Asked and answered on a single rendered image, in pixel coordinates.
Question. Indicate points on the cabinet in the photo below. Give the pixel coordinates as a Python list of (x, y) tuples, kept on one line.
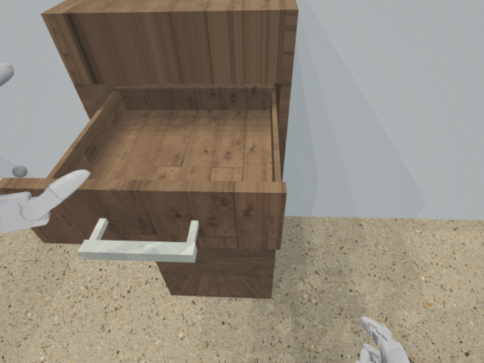
[(109, 43)]

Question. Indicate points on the drawer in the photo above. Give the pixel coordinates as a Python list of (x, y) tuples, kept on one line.
[(161, 156)]

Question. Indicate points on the handle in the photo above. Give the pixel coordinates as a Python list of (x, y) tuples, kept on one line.
[(127, 250)]

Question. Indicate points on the robot right hand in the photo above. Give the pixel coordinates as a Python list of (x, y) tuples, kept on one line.
[(390, 350)]

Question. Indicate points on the robot left hand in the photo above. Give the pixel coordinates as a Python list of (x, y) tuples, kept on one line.
[(21, 210)]

